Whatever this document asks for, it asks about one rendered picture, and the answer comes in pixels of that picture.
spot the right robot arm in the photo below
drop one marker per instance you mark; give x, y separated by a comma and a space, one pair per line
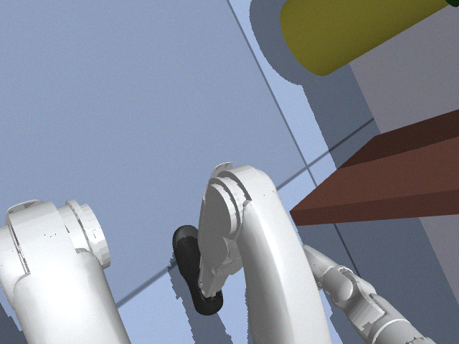
374, 319

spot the right robot foot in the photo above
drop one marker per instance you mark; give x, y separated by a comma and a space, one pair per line
187, 254

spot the potted plant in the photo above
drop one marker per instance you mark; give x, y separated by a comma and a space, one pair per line
324, 35

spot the right robot hand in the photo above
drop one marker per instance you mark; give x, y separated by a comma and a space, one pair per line
319, 264

